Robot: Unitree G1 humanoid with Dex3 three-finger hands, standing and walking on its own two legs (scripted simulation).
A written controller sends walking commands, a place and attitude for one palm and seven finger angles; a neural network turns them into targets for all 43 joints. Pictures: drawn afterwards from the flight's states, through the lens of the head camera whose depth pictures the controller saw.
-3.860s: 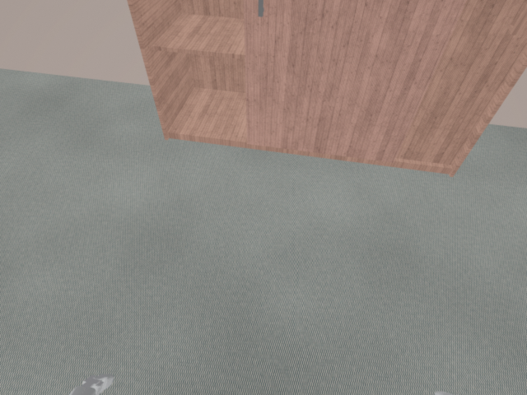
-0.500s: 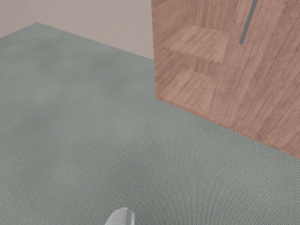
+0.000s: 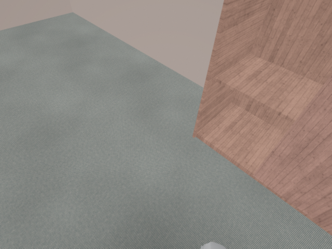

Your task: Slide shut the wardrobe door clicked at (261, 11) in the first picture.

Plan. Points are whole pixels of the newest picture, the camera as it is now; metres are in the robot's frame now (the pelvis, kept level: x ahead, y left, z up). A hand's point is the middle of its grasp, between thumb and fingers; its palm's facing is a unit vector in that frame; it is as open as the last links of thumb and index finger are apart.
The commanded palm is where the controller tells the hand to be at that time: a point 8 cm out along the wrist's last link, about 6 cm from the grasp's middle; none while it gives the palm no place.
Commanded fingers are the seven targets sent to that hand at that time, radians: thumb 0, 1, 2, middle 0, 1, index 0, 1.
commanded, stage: walk to a spot facing it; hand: right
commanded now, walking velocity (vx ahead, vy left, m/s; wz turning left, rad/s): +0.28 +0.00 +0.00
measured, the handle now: out of the picture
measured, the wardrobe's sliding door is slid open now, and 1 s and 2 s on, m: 0.49 0.49 0.49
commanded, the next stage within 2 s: turn to face it in 0.04 s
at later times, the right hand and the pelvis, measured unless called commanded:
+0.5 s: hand (252, 237) +0.22 -0.24 -0.18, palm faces +0.18 +0.97 -0.18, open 7.4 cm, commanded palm none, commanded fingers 0.00 -0.90 -0.90 0.20 0.30 0.20 0.30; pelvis +0.18 -0.05 +0.00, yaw -7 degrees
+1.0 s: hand (243, 230) +0.22 -0.20 -0.14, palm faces +0.44 +0.86 -0.27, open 7.4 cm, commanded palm none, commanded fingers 0.00 -0.90 -0.90 0.20 0.30 0.20 0.30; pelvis +0.22 +0.01 +0.00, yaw -27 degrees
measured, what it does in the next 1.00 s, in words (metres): walks ahead, turning right: right foot, then left foot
